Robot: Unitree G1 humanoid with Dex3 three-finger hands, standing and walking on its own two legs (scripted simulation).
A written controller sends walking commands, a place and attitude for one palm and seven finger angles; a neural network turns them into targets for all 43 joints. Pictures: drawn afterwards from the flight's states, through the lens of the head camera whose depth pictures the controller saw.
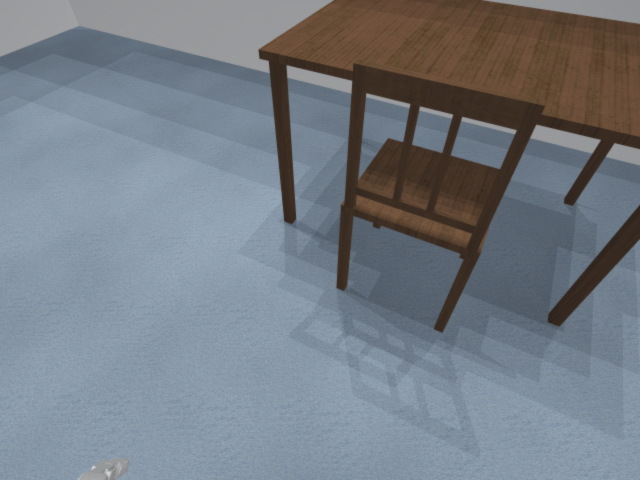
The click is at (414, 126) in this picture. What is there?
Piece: chair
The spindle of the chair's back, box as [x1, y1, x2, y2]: [392, 104, 419, 201]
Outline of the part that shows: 411,104 392,199 398,201 401,194 419,106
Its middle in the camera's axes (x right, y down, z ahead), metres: +0.21 -0.21 +0.97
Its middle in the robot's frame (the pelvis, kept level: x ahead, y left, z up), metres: +0.86 -0.17 -0.10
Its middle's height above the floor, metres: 0.67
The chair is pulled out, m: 0.00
